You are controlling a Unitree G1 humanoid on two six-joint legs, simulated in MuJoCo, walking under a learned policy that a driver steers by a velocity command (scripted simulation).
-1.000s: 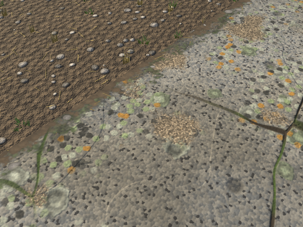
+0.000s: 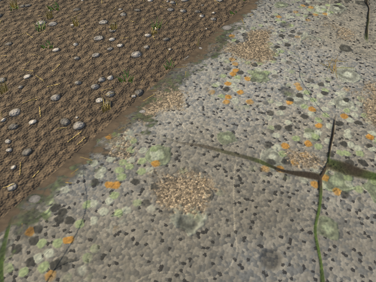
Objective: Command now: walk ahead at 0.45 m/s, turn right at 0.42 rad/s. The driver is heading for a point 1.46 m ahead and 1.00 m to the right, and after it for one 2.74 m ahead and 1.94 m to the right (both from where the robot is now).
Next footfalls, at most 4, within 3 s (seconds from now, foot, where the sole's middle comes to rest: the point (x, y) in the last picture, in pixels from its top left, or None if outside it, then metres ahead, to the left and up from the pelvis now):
0.22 right None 0.30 -0.14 -0.78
0.72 left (193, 255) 0.63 -0.03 -0.78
1.24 right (290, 230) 0.71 -0.41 -0.78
1.72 left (293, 161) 1.05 -0.51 -0.78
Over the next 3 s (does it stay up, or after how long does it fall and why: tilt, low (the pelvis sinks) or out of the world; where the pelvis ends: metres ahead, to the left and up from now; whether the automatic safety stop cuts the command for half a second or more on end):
stays up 1.15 -0.87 -0.01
